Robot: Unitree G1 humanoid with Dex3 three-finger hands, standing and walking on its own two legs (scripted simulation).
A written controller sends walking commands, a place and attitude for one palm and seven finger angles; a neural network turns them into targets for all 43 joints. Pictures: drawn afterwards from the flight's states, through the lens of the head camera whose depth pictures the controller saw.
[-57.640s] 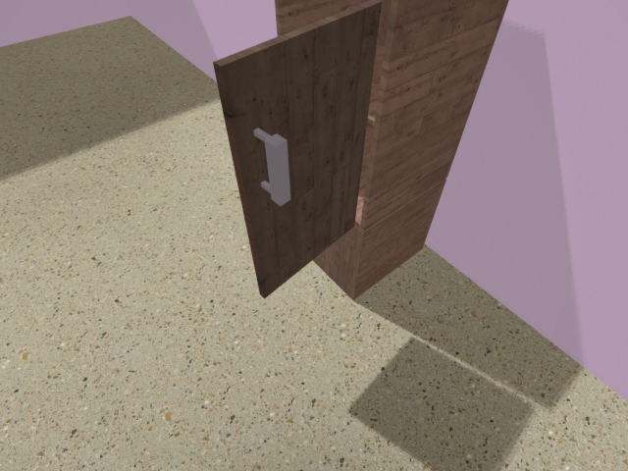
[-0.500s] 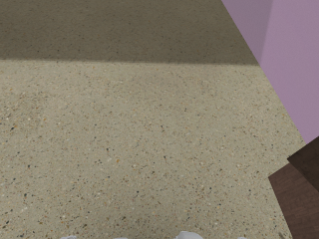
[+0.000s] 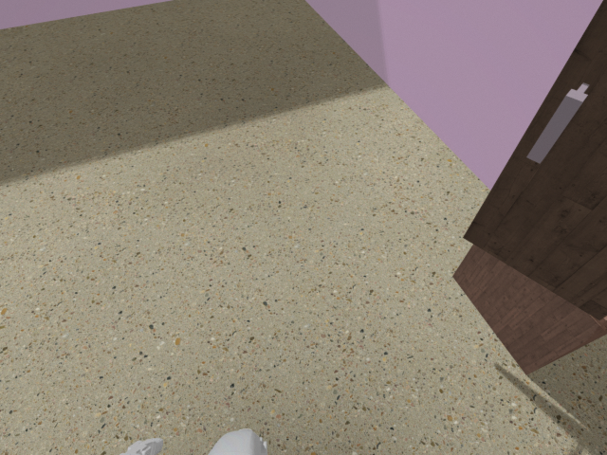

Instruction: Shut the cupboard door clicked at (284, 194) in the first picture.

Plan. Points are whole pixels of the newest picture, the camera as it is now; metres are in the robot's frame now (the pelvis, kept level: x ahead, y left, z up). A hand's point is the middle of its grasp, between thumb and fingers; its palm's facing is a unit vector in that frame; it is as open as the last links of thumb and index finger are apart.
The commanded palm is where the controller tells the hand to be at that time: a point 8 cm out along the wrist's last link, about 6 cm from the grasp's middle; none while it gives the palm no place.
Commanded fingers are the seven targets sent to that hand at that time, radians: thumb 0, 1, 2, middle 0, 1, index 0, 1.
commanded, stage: turn to face it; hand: left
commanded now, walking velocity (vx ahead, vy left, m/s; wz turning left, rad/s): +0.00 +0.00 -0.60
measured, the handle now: (559, 123) +0.63 -0.41 +0.07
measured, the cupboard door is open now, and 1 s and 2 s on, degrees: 25 25 25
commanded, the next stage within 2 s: take the last steps up to it in 1.06 s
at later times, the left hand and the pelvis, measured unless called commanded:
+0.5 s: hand (194, 427) +0.18 +0.18 -0.16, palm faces -0.29 -0.93 -0.24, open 7.4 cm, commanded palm none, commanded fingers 0.00 0.90 0.90 -0.20 -0.30 -0.20 -0.30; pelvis +0.00 +0.01 +0.00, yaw -18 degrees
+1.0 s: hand (220, 417) +0.19 +0.15 -0.18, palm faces -0.47 -0.86 -0.21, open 7.4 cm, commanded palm none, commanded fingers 0.00 0.90 0.90 -0.20 -0.30 -0.20 -0.30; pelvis +0.02 +0.01 +0.00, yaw -31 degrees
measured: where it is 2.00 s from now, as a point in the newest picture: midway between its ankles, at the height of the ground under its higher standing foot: outside the picture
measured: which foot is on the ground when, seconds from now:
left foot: up 0.00-0.12, down 0.14-0.54, up 0.56-0.88, down 0.90-1.00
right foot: down 0.00-0.14, up 0.16-0.52, down 0.54-0.92, up 0.94-1.00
